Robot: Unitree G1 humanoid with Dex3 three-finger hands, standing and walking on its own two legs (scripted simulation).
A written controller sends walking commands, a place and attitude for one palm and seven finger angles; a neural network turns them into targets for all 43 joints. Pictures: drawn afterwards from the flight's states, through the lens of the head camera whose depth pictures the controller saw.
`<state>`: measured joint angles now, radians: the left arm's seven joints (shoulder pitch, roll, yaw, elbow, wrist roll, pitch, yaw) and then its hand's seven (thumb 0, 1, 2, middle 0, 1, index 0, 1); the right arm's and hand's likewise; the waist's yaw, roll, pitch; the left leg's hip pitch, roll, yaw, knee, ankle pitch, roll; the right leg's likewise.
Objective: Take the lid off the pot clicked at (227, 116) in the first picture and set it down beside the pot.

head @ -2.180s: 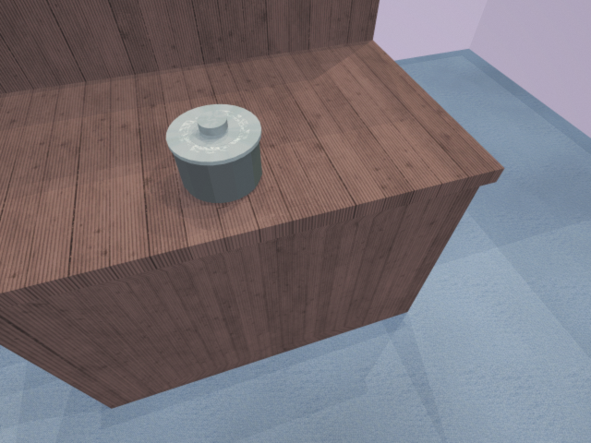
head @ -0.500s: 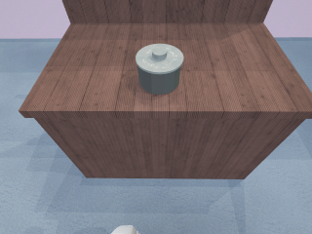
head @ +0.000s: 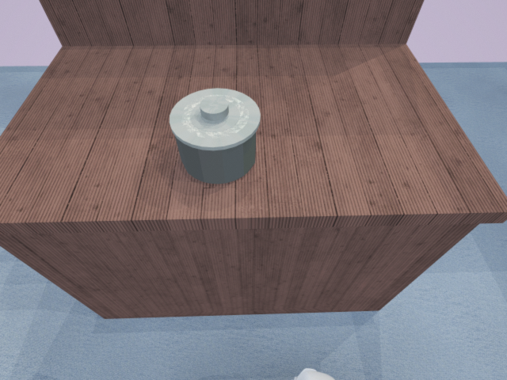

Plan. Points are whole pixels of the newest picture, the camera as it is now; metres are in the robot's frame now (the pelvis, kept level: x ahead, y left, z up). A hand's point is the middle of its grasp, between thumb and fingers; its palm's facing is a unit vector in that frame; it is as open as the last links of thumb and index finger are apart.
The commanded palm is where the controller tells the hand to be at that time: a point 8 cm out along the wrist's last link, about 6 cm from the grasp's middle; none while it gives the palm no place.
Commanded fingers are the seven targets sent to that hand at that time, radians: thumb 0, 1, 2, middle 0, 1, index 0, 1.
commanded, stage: come to a stop and stand still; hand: left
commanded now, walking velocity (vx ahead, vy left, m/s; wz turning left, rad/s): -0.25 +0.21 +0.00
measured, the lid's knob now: (214, 108) +0.54 +0.09 +0.12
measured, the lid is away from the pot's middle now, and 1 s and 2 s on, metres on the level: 0.00 0.00 0.00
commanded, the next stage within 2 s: look again from close up in 0.96 s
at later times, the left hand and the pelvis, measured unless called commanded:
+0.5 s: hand out of the picture +0.09 +0.21 -0.16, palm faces +0.03 -0.98 -0.22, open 7.4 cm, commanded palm none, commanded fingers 0.00 0.90 0.90 -0.20 -0.30 -0.20 -0.30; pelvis +0.03 +0.01 +0.02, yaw -1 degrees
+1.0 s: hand out of the picture +0.02 +0.18 -0.16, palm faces +0.03 -0.97 -0.23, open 7.4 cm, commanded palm none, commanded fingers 0.00 0.90 0.90 -0.20 -0.30 -0.20 -0.30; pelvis +0.00 +0.00 +0.01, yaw +0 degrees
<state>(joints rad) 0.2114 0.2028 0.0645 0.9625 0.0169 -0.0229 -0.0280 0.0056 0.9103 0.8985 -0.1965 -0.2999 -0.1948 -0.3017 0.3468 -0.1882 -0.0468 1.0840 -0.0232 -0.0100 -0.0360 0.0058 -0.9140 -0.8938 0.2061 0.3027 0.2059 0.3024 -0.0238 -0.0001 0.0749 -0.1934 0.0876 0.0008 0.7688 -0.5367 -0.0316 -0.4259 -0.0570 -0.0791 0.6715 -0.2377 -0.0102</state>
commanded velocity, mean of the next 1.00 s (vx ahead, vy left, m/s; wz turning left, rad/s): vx -0.05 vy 0.03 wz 0.00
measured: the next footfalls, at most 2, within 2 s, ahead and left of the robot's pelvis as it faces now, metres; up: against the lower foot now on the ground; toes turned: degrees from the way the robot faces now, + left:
left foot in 0.32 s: +0.12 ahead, +0.09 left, +0.00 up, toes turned +1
right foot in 0.68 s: +0.00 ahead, -0.12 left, +0.00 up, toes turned -2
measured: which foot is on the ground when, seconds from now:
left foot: up 0.00-0.30, down 0.32-1.00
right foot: down 0.00-0.34, up 0.36-0.66, down 0.68-1.00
